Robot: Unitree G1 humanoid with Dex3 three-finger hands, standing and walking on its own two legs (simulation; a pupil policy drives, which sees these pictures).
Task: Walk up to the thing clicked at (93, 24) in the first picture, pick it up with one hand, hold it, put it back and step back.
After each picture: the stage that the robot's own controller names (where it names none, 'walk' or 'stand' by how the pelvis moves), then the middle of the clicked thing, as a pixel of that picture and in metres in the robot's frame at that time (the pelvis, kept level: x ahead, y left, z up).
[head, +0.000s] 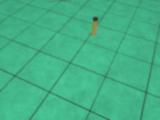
stand; (94, 26) +1.68 -0.20 -0.65
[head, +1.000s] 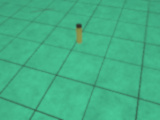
walk; (79, 33) +1.57 +0.10 -0.63
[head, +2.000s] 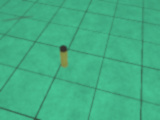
walk; (63, 56) +1.06 +0.19 -0.64
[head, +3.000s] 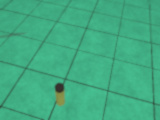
walk; (60, 94) +0.64 +0.15 -0.63
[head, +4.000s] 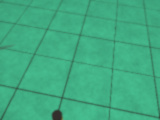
stand; out of the picture +0.42 +0.13 -0.63
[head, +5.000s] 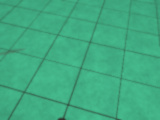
stand; out of the picture +0.39 +0.11 -0.64
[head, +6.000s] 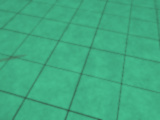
stand; out of the picture +0.38 +0.12 -0.66
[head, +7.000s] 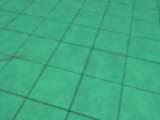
stand; out of the picture +0.38 +0.12 -0.66
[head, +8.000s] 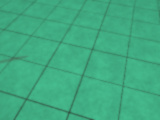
stand; out of the picture +0.37 +0.13 -0.66
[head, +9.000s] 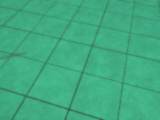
go down; out of the picture +0.37 +0.12 -0.66
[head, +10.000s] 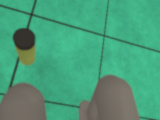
go down; (26, 49) +0.48 +0.14 -0.24
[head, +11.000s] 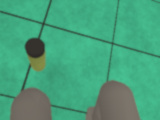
approach; (37, 57) +0.47 +0.13 -0.26
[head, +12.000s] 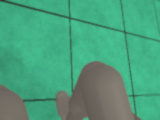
close in; out of the picture +0.47 +0.18 -0.17
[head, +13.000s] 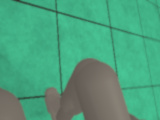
close; out of the picture +0.48 +0.20 -0.17
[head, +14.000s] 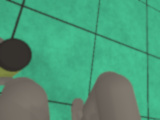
lift; (8, 64) +0.36 +0.19 -0.11
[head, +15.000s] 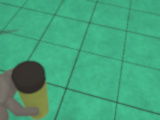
hold; (34, 95) +0.30 +0.14 +0.05
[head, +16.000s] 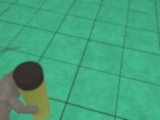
hold; (35, 95) +0.30 +0.14 +0.04
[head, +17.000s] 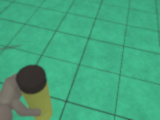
hold; (38, 98) +0.29 +0.14 +0.03
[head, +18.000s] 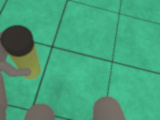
crouch; (25, 58) +0.42 +0.14 -0.03
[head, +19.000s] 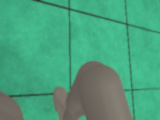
lower; out of the picture +0.47 +0.20 -0.16
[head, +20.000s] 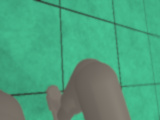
lower; out of the picture +0.47 +0.21 -0.18
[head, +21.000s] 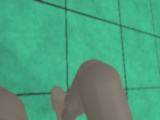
lower; out of the picture +0.45 +0.20 -0.17
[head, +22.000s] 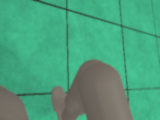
lower; out of the picture +0.44 +0.20 -0.18
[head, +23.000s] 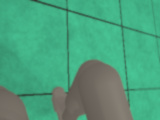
loosen; out of the picture +0.44 +0.19 -0.18
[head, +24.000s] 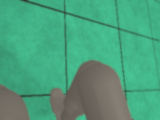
withdraw; out of the picture +0.45 +0.19 -0.18
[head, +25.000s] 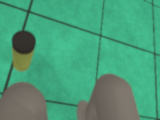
stand; (22, 54) +0.45 +0.16 -0.21
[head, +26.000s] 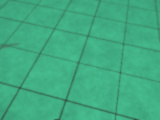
stand; out of the picture +0.36 +0.12 -0.58
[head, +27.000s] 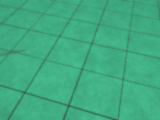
stand; out of the picture +0.37 +0.12 -0.60
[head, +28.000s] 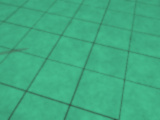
stand; out of the picture +0.37 +0.12 -0.60
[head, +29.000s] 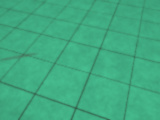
walk; out of the picture +0.39 +0.11 -0.65
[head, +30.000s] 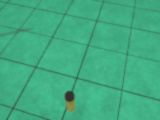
walk; (70, 102) +0.51 +0.10 -0.64
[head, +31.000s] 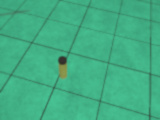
walk; (62, 68) +0.81 +0.11 -0.63
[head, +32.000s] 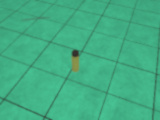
stand; (75, 61) +1.04 +0.08 -0.64
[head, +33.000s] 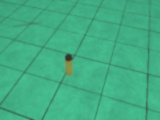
stand; (68, 65) +1.04 +0.11 -0.66
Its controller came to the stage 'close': yes
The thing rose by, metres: 0.69
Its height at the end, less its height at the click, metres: +0.00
